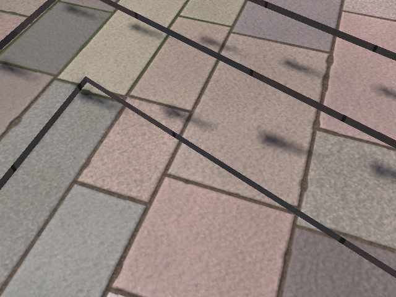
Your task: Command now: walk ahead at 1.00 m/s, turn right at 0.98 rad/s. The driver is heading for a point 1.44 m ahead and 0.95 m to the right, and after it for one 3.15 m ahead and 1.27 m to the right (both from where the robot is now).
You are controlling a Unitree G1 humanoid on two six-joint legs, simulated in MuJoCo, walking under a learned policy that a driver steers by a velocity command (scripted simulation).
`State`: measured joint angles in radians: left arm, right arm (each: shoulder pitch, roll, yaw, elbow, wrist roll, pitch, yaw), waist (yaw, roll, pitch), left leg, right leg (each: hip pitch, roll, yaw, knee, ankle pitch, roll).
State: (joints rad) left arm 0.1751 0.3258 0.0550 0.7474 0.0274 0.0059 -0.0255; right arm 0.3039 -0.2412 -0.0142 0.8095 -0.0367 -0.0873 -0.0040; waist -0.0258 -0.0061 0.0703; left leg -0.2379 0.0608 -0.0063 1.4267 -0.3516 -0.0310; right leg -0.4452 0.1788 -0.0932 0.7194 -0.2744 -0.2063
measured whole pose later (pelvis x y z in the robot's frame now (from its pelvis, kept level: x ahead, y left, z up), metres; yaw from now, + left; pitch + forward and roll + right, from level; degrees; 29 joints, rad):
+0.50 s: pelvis +0.45 +0.03 +0.03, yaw -26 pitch +1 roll +2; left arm 0.18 0.38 0.06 0.72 0.04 -0.03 -0.05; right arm 0.33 -0.31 -0.05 0.77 -0.04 -0.08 0.00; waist -0.03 -0.05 0.01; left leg -0.22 0.02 0.08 0.47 -0.26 -0.02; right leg -0.54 0.03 0.05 1.26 -0.29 -0.11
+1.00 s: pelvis +0.77 -0.15 +0.06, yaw -33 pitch +0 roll -1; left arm 0.27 0.24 0.02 0.88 0.02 -0.04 0.00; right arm 0.12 -0.27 -0.01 0.75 -0.02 -0.01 0.01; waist 0.02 0.04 0.11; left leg -0.60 0.06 0.01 0.83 -0.27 -0.03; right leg -0.15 0.08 -0.03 0.32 -0.43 -0.10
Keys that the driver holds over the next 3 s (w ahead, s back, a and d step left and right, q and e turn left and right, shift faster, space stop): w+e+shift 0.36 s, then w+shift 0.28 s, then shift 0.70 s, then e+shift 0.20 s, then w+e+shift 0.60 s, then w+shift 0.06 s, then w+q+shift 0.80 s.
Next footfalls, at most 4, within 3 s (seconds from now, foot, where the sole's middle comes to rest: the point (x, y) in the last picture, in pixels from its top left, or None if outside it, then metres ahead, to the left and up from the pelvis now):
0.32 left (157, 272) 0.54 0.14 -0.74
0.70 right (265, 205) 0.77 -0.24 -0.71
1.08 left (243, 148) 1.02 -0.19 -0.70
1.44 right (283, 179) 0.87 -0.32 -0.70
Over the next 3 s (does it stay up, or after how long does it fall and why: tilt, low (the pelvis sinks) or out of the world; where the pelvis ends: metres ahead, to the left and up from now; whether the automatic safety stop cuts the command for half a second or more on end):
stays up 1.26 -1.19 0.11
